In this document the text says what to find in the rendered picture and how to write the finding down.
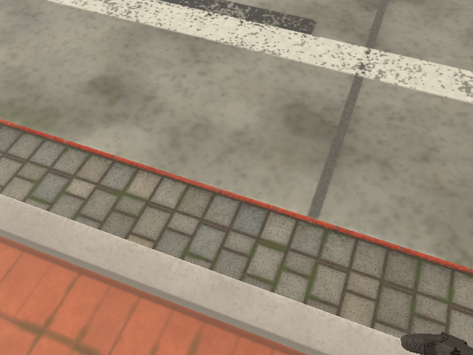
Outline robot right hand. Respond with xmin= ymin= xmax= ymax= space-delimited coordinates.
xmin=401 ymin=332 xmax=473 ymax=355

